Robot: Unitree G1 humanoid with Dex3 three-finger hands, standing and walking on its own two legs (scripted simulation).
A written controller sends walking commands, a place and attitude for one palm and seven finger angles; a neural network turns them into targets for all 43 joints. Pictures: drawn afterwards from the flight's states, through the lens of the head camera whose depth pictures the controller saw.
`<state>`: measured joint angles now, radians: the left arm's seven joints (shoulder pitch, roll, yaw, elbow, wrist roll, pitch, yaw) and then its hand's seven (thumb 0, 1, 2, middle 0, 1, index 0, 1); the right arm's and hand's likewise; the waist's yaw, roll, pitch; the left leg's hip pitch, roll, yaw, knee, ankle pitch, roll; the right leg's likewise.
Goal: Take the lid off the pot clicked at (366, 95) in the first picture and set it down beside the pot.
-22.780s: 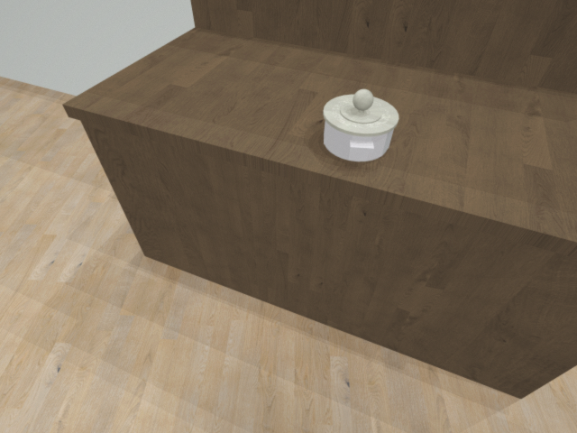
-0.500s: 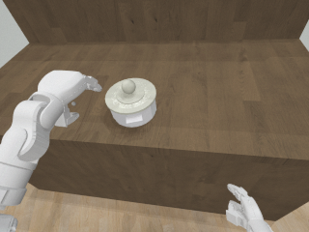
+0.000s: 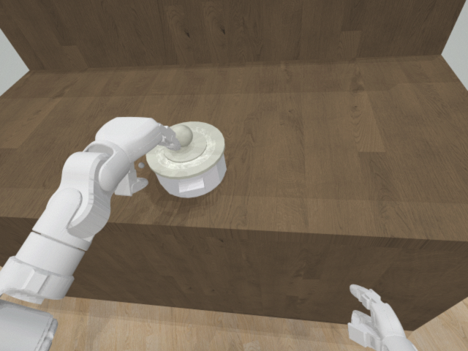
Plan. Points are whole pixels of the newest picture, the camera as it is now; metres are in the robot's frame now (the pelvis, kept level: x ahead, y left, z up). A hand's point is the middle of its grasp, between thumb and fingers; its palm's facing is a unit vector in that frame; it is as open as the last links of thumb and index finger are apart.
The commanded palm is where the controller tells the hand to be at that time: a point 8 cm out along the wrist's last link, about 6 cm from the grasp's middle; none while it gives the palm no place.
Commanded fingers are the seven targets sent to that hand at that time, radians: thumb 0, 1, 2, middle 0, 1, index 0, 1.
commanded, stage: move the open hand above the knob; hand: left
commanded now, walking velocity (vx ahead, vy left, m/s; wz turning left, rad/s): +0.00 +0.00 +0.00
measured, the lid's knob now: (181, 135) +0.51 +0.15 +0.09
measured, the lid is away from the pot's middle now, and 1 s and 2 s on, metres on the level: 0.00 0.00 0.00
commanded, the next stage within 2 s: none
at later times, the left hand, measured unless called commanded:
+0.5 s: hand (149, 112) +0.45 +0.17 +0.20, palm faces -0.15 -0.05 -0.99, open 10.2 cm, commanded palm +0.43 +0.16 +0.24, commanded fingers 0.00 -0.34 1.49 -0.83 -0.08 -0.83 -0.08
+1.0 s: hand (180, 106) +0.48 +0.12 +0.18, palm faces -0.23 +0.00 -0.97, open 10.2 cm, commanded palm +0.47 +0.15 +0.24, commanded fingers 0.00 -0.34 1.49 -0.83 -0.08 -0.83 -0.08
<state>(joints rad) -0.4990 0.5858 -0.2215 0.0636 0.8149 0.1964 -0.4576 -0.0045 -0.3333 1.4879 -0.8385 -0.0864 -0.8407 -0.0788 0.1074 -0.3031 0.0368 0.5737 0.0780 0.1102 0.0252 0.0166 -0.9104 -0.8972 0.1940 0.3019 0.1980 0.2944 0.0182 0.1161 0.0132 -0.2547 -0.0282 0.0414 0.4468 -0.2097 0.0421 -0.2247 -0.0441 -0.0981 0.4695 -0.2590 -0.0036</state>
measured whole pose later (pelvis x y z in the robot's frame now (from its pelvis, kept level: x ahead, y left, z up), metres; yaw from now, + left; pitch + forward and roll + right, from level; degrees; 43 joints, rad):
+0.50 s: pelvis +0.00 -0.01 +0.00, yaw -1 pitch +3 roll +1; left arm -0.89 0.54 -0.23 0.55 0.84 0.25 -0.38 0.00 -0.33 1.49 -0.84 -0.09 -0.84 -0.08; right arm 0.19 -0.29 0.04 0.62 0.09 0.10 0.01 0.01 -0.91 -0.90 0.19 0.30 0.20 0.29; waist -0.03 0.09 -0.03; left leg -0.28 -0.02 0.05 0.43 -0.20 0.03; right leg -0.27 -0.04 -0.09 0.48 -0.26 -0.01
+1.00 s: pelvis +0.02 +0.00 +0.00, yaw -2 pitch +5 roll +0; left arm -0.95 0.49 -0.25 0.62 0.88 0.17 -0.42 0.00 -0.33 1.49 -0.84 -0.09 -0.84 -0.08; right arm 0.26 -0.29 0.02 0.65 0.07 0.09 -0.01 0.01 -0.91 -0.90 0.19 0.30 0.20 0.29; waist -0.07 0.08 -0.03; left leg -0.28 -0.02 0.07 0.43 -0.23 0.05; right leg -0.27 -0.04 -0.07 0.45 -0.26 0.00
